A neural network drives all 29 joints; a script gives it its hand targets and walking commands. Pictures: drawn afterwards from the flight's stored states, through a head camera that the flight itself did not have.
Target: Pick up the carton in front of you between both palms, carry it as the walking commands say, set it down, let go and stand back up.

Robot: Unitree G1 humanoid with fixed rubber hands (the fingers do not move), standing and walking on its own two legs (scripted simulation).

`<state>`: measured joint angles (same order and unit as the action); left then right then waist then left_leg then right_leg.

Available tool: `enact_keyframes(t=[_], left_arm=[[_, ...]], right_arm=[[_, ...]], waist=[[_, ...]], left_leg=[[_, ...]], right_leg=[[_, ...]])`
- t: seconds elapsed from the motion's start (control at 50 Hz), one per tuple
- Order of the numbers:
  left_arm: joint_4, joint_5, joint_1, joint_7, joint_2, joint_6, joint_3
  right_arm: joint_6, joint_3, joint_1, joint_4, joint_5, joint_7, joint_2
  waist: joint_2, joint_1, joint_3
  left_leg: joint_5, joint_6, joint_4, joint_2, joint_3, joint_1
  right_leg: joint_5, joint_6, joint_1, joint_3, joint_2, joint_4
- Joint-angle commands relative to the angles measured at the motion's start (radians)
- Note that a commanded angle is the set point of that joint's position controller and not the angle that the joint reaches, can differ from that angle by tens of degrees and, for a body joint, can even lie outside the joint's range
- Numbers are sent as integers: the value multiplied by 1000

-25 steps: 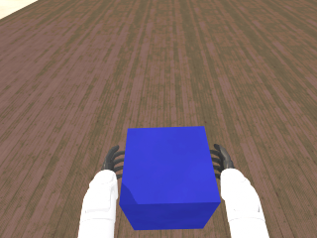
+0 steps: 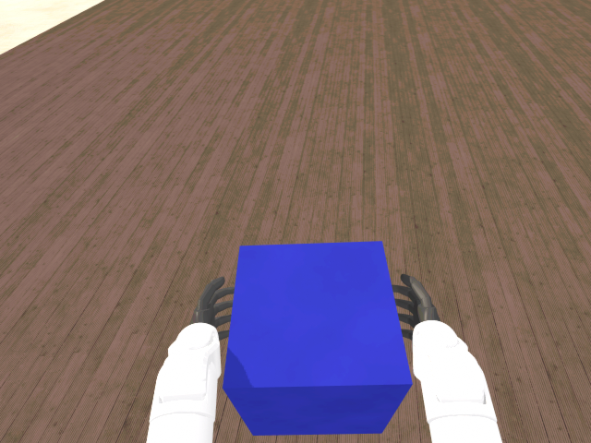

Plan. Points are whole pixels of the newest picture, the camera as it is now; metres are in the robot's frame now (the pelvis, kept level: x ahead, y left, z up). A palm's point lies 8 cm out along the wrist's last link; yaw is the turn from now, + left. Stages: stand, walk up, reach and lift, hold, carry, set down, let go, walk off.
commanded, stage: hold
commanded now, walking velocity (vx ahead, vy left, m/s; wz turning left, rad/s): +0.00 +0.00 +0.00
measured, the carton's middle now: (313, 343) +0.29 +0.00 -0.05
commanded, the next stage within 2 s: set down in 0.44 s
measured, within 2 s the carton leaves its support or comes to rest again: neither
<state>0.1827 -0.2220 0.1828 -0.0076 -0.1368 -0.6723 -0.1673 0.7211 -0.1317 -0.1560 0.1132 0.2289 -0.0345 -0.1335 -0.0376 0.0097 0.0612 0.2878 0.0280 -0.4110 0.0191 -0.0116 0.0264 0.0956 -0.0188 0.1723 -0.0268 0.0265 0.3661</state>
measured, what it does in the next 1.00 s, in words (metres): lowers itself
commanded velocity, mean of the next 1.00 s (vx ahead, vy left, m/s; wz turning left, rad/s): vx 0.00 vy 0.00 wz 0.00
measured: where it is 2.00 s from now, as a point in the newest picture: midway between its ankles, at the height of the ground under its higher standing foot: outside the picture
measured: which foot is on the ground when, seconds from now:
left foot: down 0.00-1.00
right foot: down 0.00-1.00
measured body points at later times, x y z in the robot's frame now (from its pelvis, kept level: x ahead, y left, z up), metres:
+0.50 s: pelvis -0.02 -0.04 +0.00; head -0.05 -0.07 +0.45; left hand +0.28 +0.12 +0.03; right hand +0.28 -0.18 +0.02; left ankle -0.03 +0.10 -0.74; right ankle +0.07 -0.13 -0.74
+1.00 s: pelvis -0.04 -0.04 -0.05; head +0.12 -0.07 +0.37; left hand +0.35 +0.11 -0.10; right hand +0.35 -0.19 -0.12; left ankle -0.03 +0.10 -0.74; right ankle +0.07 -0.13 -0.74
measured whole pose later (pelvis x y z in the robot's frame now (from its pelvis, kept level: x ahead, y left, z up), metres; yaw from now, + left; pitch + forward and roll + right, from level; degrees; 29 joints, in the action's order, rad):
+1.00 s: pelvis -0.04 -0.04 -0.05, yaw +2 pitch +14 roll +1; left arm 0.62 -0.38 0.63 0.00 -0.18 -0.22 -0.52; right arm 0.27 -0.43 -0.61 0.57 0.36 0.03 -0.11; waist -0.06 -0.02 0.12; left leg 0.41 -0.03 -0.88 0.02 0.05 0.71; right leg 0.20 0.04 0.85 -0.03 -0.01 0.80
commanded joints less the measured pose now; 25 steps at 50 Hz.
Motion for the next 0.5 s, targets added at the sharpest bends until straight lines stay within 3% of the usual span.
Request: enact_keyframes(t=[0.0,0.06,0.24,0.48], left_arm=[[-72,222,455,202,-856,37,539],[-40,216,471,213,-851,36,526],[30,190,498,222,-884,57,478],[76,169,569,257,-899,71,429]], right_arm=[[-56,513,-407,-73,-204,198,-858],[-53,490,-412,-44,-186,199,-862],[-50,524,-505,-23,-203,228,-904],[-47,505,-570,46,-213,256,-955]], waist=[[2,-41,-268],[-6,-44,-223],[8,-5,-192],[47,1,-222]], left_leg=[[-308,-16,103,22,151,197],[-188,-4,129,16,149,290],[23,40,163,9,136,439],[51,46,111,31,125,392]], right_leg=[[-193,38,-349,96,-124,48],[-147,38,-398,94,-121,55],[-39,17,-499,97,-108,61],[122,7,-475,157,-60,-15]])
